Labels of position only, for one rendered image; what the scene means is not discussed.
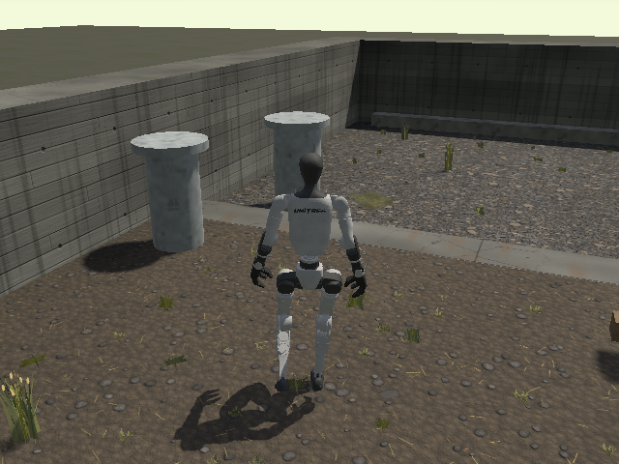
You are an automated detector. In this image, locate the robot right forearm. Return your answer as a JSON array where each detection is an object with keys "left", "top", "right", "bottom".
[{"left": 346, "top": 235, "right": 365, "bottom": 277}]

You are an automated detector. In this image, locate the robot left thigh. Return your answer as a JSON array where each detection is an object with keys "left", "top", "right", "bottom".
[{"left": 276, "top": 269, "right": 296, "bottom": 332}]

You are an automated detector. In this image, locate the left robot shin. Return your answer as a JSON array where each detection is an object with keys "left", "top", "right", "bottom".
[{"left": 276, "top": 315, "right": 290, "bottom": 380}]

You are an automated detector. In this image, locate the right robot upper arm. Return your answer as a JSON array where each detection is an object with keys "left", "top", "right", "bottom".
[{"left": 331, "top": 195, "right": 355, "bottom": 249}]

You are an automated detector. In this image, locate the left robot upper arm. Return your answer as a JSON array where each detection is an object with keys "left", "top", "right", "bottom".
[{"left": 262, "top": 194, "right": 290, "bottom": 247}]

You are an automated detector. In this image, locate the robot left hand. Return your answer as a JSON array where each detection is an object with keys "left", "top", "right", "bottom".
[{"left": 251, "top": 265, "right": 273, "bottom": 288}]

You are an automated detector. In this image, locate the robot right hand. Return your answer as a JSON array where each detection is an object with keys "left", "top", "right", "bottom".
[{"left": 344, "top": 275, "right": 367, "bottom": 298}]

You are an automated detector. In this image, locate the robot left forearm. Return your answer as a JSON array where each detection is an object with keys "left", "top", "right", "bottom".
[{"left": 252, "top": 231, "right": 272, "bottom": 270}]

